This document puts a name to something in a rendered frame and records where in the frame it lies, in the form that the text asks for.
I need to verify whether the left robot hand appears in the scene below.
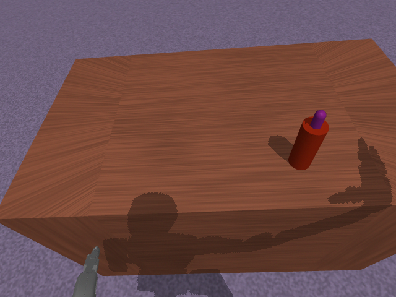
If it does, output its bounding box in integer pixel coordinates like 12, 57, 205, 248
72, 246, 100, 297

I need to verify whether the bottle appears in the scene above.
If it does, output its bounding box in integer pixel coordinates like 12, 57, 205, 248
288, 110, 329, 170

